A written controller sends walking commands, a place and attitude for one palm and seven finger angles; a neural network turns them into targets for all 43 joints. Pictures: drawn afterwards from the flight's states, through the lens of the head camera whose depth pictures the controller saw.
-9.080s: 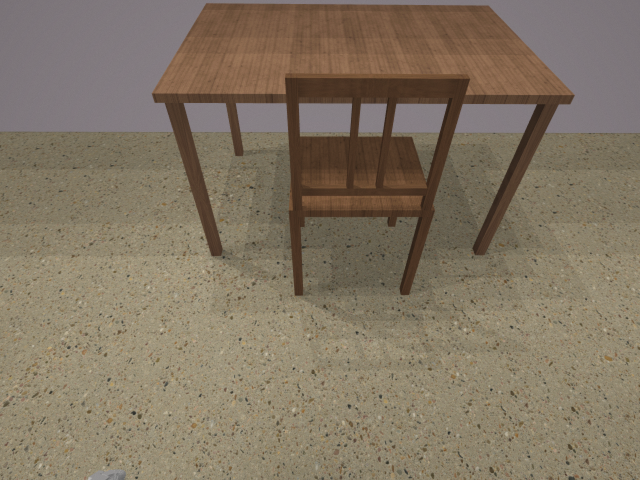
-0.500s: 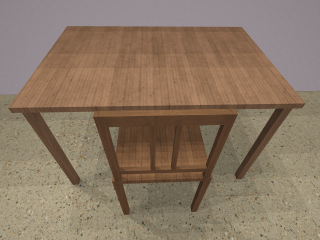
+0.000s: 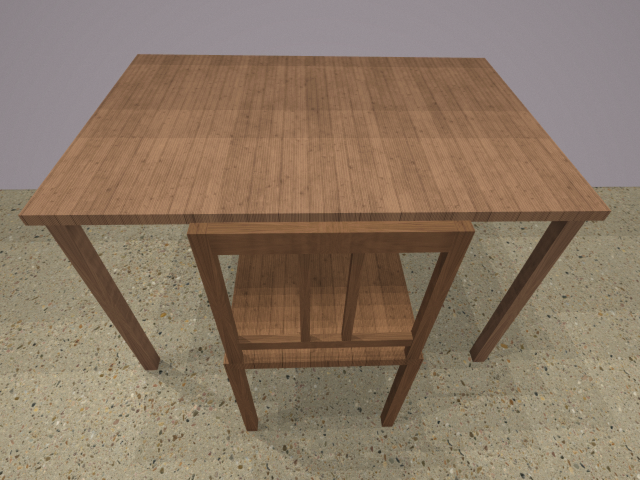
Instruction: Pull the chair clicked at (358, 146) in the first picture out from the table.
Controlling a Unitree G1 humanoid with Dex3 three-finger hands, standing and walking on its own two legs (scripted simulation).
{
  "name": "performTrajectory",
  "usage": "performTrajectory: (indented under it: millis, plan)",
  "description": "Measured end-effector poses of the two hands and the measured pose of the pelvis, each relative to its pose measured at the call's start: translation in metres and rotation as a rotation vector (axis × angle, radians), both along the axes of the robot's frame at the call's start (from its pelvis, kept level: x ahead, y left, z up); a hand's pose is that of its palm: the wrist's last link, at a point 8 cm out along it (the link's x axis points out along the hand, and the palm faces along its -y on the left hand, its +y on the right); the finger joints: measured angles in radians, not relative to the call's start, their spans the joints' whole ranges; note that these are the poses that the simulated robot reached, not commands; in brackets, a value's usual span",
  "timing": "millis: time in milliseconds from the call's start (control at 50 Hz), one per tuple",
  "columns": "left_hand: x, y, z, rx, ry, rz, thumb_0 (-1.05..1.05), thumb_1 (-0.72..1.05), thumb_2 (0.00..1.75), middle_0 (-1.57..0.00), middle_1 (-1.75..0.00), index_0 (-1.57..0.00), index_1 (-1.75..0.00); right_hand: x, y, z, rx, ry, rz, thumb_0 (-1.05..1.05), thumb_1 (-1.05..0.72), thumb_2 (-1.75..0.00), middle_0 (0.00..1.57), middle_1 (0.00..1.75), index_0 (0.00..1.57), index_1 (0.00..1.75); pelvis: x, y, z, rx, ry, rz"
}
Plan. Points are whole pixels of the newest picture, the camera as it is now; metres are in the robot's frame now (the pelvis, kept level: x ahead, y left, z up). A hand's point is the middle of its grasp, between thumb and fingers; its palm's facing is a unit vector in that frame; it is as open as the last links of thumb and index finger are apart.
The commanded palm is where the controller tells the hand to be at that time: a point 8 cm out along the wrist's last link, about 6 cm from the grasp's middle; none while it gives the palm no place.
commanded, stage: look again from close up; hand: left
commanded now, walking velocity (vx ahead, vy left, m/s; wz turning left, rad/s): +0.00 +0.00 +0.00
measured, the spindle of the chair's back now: (304, 299) +0.44 +0.06 -0.11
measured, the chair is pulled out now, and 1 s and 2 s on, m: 0.00 0.00 0.00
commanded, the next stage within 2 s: raise the hand toward the chair's back in 0.44 s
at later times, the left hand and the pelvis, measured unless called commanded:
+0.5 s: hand out of the picture -0.05 +0.15 -0.18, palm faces +0.05 -0.99 -0.16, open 7.4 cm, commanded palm none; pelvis +0.00 +0.00 +0.00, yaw +0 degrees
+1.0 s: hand (230, 469) +0.16 +0.13 -0.08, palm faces +0.08 -1.00 +0.03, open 9.5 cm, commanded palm +0.12 +0.21 -0.07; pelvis -0.05 -0.02 -0.08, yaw +2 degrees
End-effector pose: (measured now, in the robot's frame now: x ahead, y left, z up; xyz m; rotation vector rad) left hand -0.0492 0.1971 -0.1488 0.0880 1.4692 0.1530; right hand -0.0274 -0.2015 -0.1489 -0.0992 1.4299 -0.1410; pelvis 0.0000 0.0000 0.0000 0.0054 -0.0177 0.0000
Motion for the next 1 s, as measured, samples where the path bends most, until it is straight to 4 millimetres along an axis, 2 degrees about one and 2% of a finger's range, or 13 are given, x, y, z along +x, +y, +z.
performTrajectory:
  millis: [560,600,660,700,740,780,820,840,900,940,1000]
  plan:
    - [-0.001,-0.001,0.001,0.008,0.003,-0.003,0.0,0.91,0.9,-0.2,-0.3,-0.2,-0.3,-0.002,-0.001,-0.001,0.008,0.01,0.006,0.0,-0.91,-0.9,0.2,0.3,0.2,0.3,0.0,-0.002,-0.001,-0.004,0.008,0.004]
    - [0.023,0.006,0.012,0.041,-0.127,0.015,0.03,0.92,0.9,-0.2,-0.3,-0.2,-0.3,0.006,-0.009,0.002,-0.02,-0.062,0.018,0.01,-0.92,-0.9,0.2,0.3,0.2,0.3,-0.005,-0.001,-0.003,-0.002,0.011,0.0]
    - [0.067,0.041,0.046,0.182,-0.384,0.042,0.09,0.97,0.89,-0.21,-0.29,-0.21,-0.3,0.026,-0.03,0.005,-0.069,-0.234,0.002,0.03,-0.93,-0.9,0.21,0.3,0.2,0.3,-0.009,0.0,-0.007,0.005,0.026,0.019]
    - [0.108,0.048,0.075,0.214,-0.6,0.034,0.09,0.95,0.88,-0.2,-0.29,-0.2,-0.3,0.046,-0.043,0.008,-0.099,-0.347,0.02,0.03,-0.93,-0.9,0.21,0.3,0.2,0.3,-0.014,0.001,-0.011,0.004,0.035,0.035]
    - [0.151,0.041,0.104,0.198,-0.84,-0.003,0.08,0.92,0.87,-0.19,-0.28,-0.19,-0.29,0.072,-0.054,0.013,-0.131,-0.467,0.051,0.02,-0.93,-0.9,0.21,0.3,0.2,0.3,-0.02,0.002,-0.016,-0.001,0.056,0.045]
    - [0.192,0.023,0.126,0.14,-1.071,-0.046,0.06,0.87,0.86,-0.18,-0.28,-0.18,-0.29,0.098,-0.064,0.02,-0.161,-0.583,0.082,0.02,-0.92,-0.9,0.2,0.3,0.2,0.3,-0.026,0.001,-0.024,-0.003,0.093,0.052]
    - [0.223,0.001,0.135,0.035,-1.274,-0.063,0.05,0.82,0.84,-0.18,-0.27,-0.18,-0.28,0.123,-0.071,0.029,-0.187,-0.682,0.111,0.02,-0.92,-0.9,0.2,0.3,0.2,0.3,-0.033,-0.002,-0.035,0.001,0.144,0.044]
    - [0.232,-0.009,0.136,-0.025,-1.356,-0.067,0.04,0.79,0.83,-0.18,-0.27,-0.18,-0.28,0.135,-0.074,0.034,-0.196,-0.722,0.126,0.02,-0.92,-0.9,0.2,0.3,0.2,0.3,-0.035,-0.005,-0.04,0.004,0.167,0.035]
    - [0.235,-0.028,0.121,-0.15,-1.505,-0.061,0.03,0.71,0.81,-0.17,-0.26,-0.18,-0.27,0.165,-0.077,0.044,-0.209,-0.808,0.182,0.01,-0.91,-0.9,0.2,0.3,0.2,0.3,-0.041,-0.014,-0.059,0.014,0.22,0.018]
    - [0.22,-0.029,0.1,-0.146,-1.483,-0.059,0.02,0.65,0.79,-0.18,-0.25,-0.18,-0.26,0.182,-0.075,0.046,-0.206,-0.841,0.217,0.01,-0.91,-0.9,0.2,0.3,0.2,0.3,-0.043,-0.019,-0.07,0.015,0.238,0.018]
    - [0.185,-0.018,0.067,-0.069,-1.329,-0.051,0.01,0.57,0.76,-0.17,-0.24,-0.17,-0.25,0.205,-0.066,0.041,-0.171,-0.87,0.26,0.01,-0.91,-0.9,0.2,0.3,0.2,0.3,-0.046,-0.024,-0.083,0.008,0.248,0.027]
